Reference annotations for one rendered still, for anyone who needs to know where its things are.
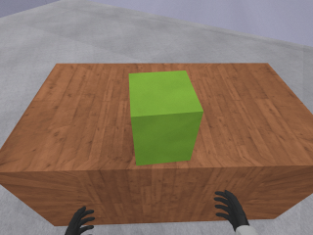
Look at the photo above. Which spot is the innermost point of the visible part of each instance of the carton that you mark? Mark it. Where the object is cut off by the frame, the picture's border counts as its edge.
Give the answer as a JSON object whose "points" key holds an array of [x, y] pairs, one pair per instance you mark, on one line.
{"points": [[165, 114]]}

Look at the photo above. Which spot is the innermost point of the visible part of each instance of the right robot forearm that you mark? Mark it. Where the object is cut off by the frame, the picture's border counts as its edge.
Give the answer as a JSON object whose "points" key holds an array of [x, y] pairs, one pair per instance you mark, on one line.
{"points": [[245, 230]]}

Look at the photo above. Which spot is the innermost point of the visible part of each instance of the robot left hand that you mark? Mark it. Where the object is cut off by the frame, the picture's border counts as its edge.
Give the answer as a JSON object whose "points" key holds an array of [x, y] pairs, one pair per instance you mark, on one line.
{"points": [[76, 222]]}

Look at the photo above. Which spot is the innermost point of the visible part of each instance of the robot right hand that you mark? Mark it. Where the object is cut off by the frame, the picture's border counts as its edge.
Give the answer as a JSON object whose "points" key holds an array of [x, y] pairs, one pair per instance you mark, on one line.
{"points": [[236, 215]]}

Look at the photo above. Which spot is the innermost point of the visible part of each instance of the pedestal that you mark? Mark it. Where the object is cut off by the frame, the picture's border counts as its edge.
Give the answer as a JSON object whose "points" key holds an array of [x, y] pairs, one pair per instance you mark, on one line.
{"points": [[73, 147]]}

